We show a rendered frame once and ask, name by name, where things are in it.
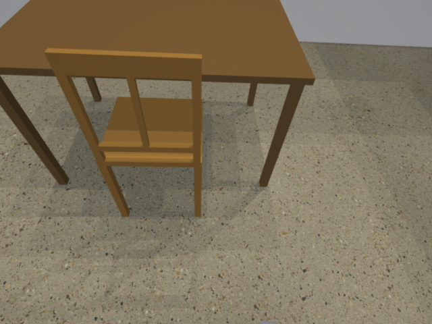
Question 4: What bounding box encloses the table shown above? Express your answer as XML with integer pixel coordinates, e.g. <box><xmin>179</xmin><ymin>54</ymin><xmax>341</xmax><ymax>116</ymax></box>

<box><xmin>0</xmin><ymin>0</ymin><xmax>316</xmax><ymax>187</ymax></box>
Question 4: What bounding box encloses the chair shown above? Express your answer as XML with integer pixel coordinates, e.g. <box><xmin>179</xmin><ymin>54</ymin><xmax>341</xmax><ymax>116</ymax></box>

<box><xmin>45</xmin><ymin>48</ymin><xmax>203</xmax><ymax>217</ymax></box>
